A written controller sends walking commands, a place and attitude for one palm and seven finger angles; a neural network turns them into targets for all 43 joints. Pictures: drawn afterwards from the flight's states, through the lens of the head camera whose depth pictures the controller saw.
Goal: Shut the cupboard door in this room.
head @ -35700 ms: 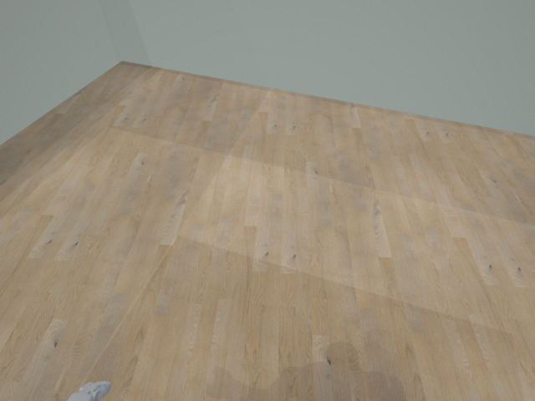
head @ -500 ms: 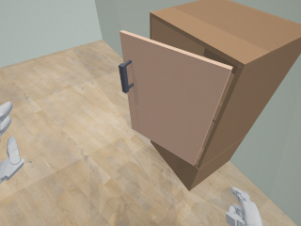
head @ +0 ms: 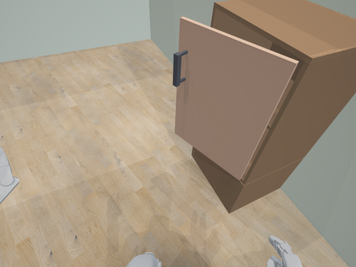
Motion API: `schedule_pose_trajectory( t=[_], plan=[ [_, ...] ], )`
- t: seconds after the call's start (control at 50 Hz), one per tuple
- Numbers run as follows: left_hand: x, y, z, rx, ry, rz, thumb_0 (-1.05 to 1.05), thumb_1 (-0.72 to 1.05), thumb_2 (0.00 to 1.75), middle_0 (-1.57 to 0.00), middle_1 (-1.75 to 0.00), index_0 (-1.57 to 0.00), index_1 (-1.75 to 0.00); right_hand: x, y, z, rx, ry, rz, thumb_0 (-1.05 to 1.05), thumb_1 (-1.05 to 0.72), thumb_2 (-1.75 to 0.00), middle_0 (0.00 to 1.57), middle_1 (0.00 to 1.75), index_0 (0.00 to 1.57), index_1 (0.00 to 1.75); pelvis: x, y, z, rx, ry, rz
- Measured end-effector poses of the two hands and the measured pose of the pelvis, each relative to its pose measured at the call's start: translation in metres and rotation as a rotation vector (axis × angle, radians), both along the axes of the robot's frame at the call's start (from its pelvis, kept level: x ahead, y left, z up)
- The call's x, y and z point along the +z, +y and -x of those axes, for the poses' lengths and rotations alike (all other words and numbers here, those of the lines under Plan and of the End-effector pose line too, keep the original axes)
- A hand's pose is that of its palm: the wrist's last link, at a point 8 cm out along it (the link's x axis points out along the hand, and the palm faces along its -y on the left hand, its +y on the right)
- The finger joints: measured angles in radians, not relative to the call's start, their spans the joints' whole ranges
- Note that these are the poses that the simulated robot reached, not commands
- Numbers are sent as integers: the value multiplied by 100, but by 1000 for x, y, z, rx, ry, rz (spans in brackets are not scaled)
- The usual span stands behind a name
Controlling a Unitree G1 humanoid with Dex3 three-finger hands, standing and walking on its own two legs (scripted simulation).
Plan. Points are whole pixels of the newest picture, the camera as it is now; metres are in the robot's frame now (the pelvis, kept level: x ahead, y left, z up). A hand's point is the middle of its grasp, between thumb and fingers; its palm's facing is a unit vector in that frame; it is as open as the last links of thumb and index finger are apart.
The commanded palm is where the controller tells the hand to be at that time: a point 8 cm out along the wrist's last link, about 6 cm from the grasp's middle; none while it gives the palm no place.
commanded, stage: step back with the hand held close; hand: left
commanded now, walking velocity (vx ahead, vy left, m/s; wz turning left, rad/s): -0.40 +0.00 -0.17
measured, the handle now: (180, 68) +0.80 +0.05 +0.03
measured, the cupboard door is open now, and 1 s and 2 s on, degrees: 21 21 21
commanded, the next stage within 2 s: stop stepping back and stand still in 0.18 s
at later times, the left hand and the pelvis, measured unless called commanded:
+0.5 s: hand out of the picture +0.10 +0.24 +0.19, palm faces +0.28 -0.85 -0.45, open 7.4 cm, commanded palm +0.05 +0.29 +0.20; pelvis -0.13 +0.01 +0.01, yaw -9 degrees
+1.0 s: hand out of the picture +0.06 +0.29 +0.20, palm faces +0.40 -0.83 -0.39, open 7.4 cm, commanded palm +0.00 +0.33 +0.20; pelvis -0.18 +0.04 +0.01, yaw -7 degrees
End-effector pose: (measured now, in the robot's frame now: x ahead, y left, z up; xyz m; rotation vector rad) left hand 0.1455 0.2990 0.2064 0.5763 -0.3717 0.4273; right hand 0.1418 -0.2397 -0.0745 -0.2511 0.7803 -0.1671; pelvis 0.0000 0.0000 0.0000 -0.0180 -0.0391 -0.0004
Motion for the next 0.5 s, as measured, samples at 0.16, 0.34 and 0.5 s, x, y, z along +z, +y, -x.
schedule_pose_trajectory(
  t=[0.16,0.34,0.5],
  plan=[
    [-2,27,25,8,-40,31,1,89,89,-22,-30,-22,-31,8,18,29,4,-37,33,2,-90,-90,20,30,20,30,1,18,45,7,8,30],
    [2,8,57,-99,-27,53,1,90,89,-21,-30,-21,-31,21,33,78,-9,-129,-45,2,-90,-90,20,30,20,30,5,16,95,-105,79,40],
    [3,-17,79,-226,42,9,1,89,89,-22,-30,-22,-31,12,11,162,-121,-31,-28,2,-90,-90,20,30,20,30,9,14,132,-149,50,9]
  ],
)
